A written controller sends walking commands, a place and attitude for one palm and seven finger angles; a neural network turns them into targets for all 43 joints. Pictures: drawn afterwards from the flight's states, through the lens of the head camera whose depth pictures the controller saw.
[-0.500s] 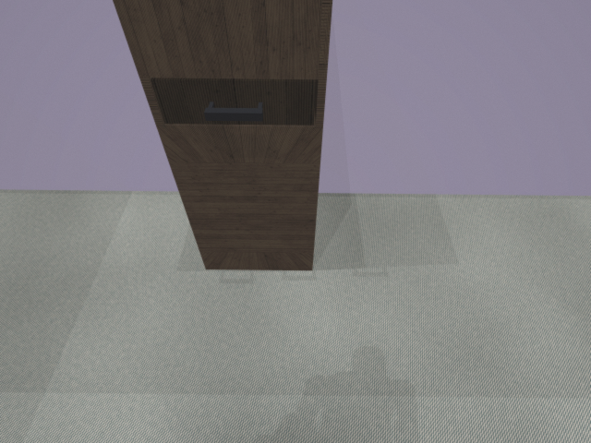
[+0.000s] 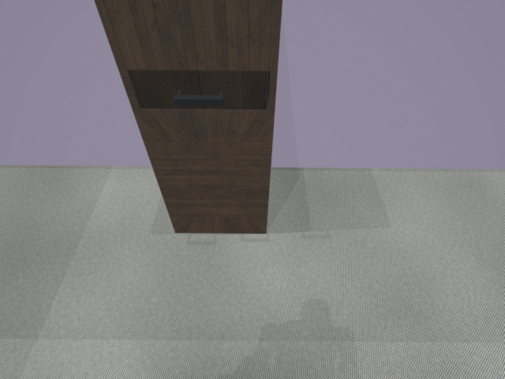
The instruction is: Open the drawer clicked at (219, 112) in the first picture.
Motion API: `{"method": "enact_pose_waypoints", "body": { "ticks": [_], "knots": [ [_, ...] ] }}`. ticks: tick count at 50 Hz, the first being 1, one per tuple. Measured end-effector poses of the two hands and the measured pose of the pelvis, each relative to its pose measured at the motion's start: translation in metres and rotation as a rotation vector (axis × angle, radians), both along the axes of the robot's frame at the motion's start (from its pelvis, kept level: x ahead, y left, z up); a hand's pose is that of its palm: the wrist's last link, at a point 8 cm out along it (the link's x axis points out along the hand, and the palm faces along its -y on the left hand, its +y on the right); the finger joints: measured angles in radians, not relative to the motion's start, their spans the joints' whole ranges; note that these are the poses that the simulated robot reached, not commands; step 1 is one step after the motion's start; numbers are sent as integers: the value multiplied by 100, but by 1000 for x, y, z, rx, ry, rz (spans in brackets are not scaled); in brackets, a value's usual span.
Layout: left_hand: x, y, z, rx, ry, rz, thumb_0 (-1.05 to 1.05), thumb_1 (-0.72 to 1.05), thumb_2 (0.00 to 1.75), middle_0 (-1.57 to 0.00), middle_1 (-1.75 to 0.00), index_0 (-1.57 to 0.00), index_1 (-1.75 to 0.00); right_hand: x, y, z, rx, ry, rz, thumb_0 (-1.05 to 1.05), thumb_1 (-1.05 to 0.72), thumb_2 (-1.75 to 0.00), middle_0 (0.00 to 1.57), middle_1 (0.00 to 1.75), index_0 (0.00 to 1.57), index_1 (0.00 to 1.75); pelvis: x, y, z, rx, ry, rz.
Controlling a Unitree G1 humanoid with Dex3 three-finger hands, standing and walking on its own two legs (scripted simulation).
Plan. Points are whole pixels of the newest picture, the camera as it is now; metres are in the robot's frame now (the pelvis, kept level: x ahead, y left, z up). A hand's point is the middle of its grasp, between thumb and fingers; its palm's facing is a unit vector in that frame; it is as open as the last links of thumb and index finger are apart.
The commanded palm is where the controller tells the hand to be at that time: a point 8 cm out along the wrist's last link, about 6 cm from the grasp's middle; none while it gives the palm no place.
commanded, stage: look at it before walking up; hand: left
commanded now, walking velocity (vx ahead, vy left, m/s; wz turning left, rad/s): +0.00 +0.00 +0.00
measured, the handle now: (199, 96) +0.82 +0.19 -0.01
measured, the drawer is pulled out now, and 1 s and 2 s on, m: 0.00 0.00 0.00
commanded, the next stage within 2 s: take the last steps up to it in 0.34 s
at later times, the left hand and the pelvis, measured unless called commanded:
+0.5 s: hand out of the picture +0.00 +0.17 -0.18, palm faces +0.03 -0.98 -0.20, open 7.4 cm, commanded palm none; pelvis +0.00 +0.00 +0.00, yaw +0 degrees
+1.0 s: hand out of the picture +0.15 +0.18 -0.18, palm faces +0.01 -0.98 -0.22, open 7.3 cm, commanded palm none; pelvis +0.09 -0.02 -0.01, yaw +0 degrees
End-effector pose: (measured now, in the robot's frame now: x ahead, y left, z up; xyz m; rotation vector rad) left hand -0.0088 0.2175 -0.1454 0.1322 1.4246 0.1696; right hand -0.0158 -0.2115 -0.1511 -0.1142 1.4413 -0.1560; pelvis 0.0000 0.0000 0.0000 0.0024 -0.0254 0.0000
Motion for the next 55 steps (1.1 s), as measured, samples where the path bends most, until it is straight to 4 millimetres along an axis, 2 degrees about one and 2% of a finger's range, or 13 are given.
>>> {"method": "enact_pose_waypoints", "body": {
  "ticks": [27,32,39,41,43,49,53,55],
  "knots": [
    [4,-1,0,7,-6,-5,1,90,90,-20,-30,-20,-30,2,-8,0,-7,-2,6,0,-90,-90,20,30,20,30,0,-4,0,0,0,0],
    [1,-3,-6,-14,9,23,1,90,90,-20,-30,-20,-30,-1,-4,-3,1,28,2,0,-90,-90,20,30,20,30,11,-2,-5,-9,5,7],
    [1,-2,-21,-60,84,48,1,91,90,-20,-30,-20,-30,3,10,-5,-18,48,-35,0,-90,-90,20,30,20,30,41,8,-15,1,11,-3],
    [14,-1,-19,-59,100,22,1,91,90,-20,-30,-20,-30,-1,15,-3,-14,56,-56,0,-90,-90,20,30,20,30,49,8,-14,5,15,-8],
    [37,-1,-16,-53,79,4,1,91,90,-20,-30,-20,-30,-9,19,2,0,88,-72,0,-90,-90,20,30,20,30,57,5,-11,8,19,-4],
    [131,7,0,18,-59,-43,3,95,90,-20,-30,-20,-30,-28,20,12,58,250,-97,0,-90,-89,20,30,20,30,88,-13,-7,5,28,-1],
    [197,1,0,69,-188,-65,3,94,90,-20,-30,-20,-30,-19,0,2,86,326,-107,0,-90,-89,20,30,20,30,118,-36,-21,17,21,16],
    [215,-5,-2,85,-237,-49,2,93,90,-20,-30,-20,-30,0,-15,-6,82,333,-94,1,-90,-89,20,30,20,30,129,-44,-26,10,9,28]
  ]
}}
